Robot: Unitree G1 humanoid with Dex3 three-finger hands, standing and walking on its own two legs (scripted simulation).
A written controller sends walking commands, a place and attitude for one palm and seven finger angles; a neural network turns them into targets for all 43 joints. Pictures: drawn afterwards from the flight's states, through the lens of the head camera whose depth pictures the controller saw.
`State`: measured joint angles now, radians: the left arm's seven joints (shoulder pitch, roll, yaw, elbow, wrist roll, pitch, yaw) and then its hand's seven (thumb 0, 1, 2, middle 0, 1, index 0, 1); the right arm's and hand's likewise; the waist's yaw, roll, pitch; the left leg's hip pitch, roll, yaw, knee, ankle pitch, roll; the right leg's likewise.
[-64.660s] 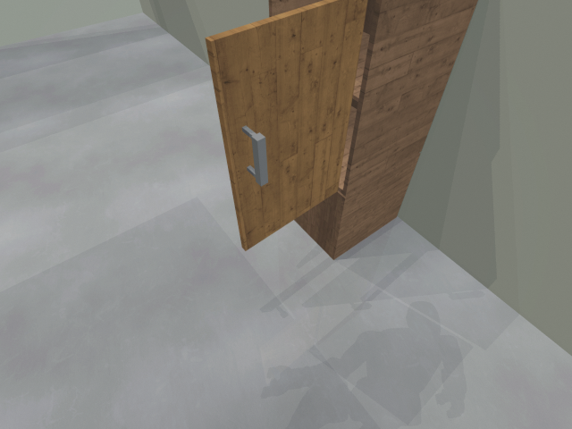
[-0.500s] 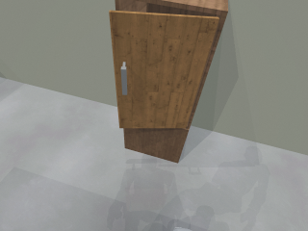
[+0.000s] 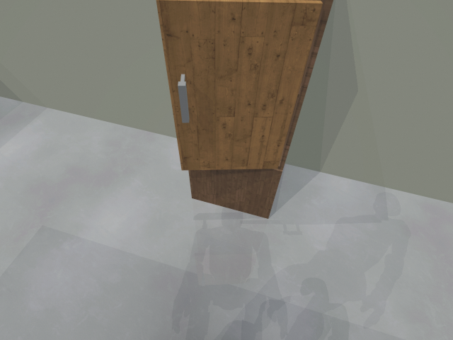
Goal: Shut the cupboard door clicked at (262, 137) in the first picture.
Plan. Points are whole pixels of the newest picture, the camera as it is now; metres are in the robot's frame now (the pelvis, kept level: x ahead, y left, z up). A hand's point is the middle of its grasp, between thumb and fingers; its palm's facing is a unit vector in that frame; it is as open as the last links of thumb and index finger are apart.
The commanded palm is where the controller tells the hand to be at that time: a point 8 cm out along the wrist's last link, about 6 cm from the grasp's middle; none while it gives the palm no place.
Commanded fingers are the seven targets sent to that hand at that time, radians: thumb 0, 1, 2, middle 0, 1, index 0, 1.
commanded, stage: come to a stop and stand still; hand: left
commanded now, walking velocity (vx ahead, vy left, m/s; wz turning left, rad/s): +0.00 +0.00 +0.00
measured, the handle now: (184, 98) +0.71 +0.18 +0.00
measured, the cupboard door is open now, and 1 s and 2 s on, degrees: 19 19 19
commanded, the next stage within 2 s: look again from close up in 0.02 s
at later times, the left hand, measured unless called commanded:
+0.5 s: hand out of the picture +0.00 +0.17 -0.17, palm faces +0.02 -0.99 -0.17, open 7.3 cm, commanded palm none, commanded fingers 0.00 0.90 0.90 -0.20 -0.30 -0.20 -0.30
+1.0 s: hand out of the picture +0.00 +0.18 -0.20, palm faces +0.12 -0.99 -0.12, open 7.3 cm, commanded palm none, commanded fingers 0.00 0.90 0.90 -0.20 -0.30 -0.20 -0.30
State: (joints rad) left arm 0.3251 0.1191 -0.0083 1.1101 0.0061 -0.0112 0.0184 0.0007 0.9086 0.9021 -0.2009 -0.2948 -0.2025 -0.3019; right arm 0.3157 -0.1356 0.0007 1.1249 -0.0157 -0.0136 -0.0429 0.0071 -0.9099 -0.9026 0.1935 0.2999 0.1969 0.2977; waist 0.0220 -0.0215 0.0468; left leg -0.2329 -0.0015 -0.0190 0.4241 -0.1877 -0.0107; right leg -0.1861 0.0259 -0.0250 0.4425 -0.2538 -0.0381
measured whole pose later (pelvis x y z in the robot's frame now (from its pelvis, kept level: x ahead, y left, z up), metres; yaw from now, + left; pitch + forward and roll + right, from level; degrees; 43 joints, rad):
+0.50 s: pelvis +0.00 +0.01 +0.00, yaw -1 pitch -1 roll +1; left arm 0.30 0.14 -0.01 1.11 0.01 -0.02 0.02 0.00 0.91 0.90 -0.20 -0.29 -0.20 -0.30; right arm 0.29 -0.13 0.01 1.14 -0.02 -0.02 -0.04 0.01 -0.91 -0.90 0.20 0.30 0.20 0.30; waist 0.01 -0.01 0.03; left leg -0.20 -0.01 0.00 0.39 -0.18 0.00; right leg -0.16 0.02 -0.01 0.43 -0.25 -0.03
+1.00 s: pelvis +0.07 +0.02 -0.02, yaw +4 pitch +0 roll +0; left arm 0.41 0.15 0.03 1.11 0.02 -0.02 0.01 0.00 0.91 0.90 -0.20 -0.29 -0.20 -0.30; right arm 0.37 -0.12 -0.02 1.11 -0.04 -0.04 -0.02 0.01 -0.91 -0.90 0.19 0.30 0.20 0.30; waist 0.00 -0.07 0.01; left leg -0.25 0.00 0.08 0.63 -0.37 0.04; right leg -0.20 -0.03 -0.07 0.75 -0.48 -0.04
